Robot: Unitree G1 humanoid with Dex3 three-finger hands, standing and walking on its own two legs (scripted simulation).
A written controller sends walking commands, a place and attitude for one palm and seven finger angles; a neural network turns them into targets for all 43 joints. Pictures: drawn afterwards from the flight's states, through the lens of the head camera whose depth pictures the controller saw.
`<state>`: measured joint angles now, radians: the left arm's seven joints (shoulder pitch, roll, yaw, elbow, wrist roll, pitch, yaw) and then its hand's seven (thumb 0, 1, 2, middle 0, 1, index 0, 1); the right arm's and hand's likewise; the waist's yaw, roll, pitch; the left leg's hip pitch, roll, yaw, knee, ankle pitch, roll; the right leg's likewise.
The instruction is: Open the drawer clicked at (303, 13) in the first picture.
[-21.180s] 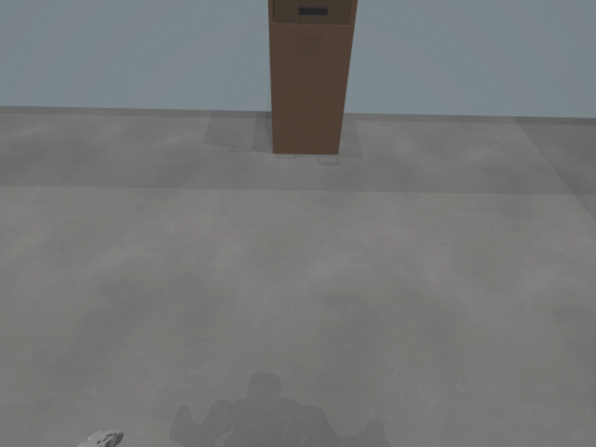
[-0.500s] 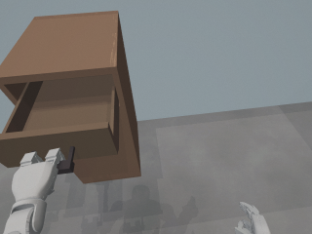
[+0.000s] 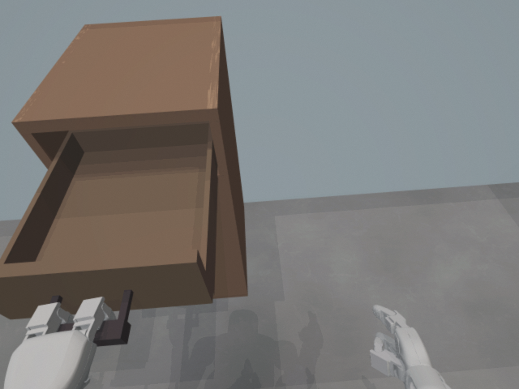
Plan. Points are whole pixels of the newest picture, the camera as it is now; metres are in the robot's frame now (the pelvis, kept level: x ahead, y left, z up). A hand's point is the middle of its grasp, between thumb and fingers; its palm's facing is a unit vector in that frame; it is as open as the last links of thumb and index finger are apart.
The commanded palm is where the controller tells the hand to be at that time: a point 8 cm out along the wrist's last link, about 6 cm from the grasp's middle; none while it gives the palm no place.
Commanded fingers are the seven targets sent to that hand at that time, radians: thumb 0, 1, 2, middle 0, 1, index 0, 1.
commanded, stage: pull the drawer open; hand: left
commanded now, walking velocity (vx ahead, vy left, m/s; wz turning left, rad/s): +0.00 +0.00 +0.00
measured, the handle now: (86, 317) +0.20 +0.27 +0.04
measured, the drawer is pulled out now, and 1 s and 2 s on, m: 0.30 0.30 0.30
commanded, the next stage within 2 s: open the thumb to release the handle in 0.06 s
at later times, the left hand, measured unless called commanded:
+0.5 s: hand (81, 361) +0.14 +0.26 +0.02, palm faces +0.02 -0.03 -1.00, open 8.8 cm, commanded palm +0.12 +0.26 +0.07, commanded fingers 0.00 -0.36 0.36 -0.31 -1.22 -0.31 -1.22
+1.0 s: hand (82, 362) +0.14 +0.26 +0.02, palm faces +0.01 -0.02 -1.00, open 13.8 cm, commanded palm +0.13 +0.27 +0.07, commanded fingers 0.00 -0.50 0.30 -0.30 -1.20 -0.30 -1.20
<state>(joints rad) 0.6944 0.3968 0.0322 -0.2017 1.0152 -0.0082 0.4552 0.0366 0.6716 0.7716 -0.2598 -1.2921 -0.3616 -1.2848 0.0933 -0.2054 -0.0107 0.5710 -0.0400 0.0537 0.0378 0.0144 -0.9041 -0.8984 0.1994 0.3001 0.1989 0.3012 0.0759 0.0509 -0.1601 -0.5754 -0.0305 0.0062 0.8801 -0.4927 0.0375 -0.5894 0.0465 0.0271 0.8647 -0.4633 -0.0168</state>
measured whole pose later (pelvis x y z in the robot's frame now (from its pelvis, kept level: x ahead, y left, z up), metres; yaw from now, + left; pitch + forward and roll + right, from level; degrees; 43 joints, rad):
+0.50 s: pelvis -0.02 -0.01 +0.01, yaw +1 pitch +8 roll +0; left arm 0.52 0.39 0.02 -0.09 1.02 0.05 0.43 0.00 0.24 0.62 -0.38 -1.28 -0.37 -1.28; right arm 0.12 -0.22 -0.01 0.62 -0.03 0.06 -0.03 0.02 -0.90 -0.90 0.20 0.30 0.20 0.30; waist 0.08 0.05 -0.13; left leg -0.53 -0.03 -0.01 0.84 -0.45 0.02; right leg -0.54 0.05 0.01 0.84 -0.43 -0.03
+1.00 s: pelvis -0.03 -0.03 +0.01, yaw +2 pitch +8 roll +0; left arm 0.41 0.41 0.05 0.05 1.03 -0.03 0.43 0.00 -0.49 0.30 -0.33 -1.22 -0.32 -1.20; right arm 0.11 -0.23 -0.02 0.65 -0.03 0.01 -0.07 0.01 -0.90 -0.90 0.20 0.30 0.20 0.30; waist 0.09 0.04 -0.11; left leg -0.55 -0.03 -0.04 0.82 -0.42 0.00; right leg -0.56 0.05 -0.01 0.83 -0.41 -0.05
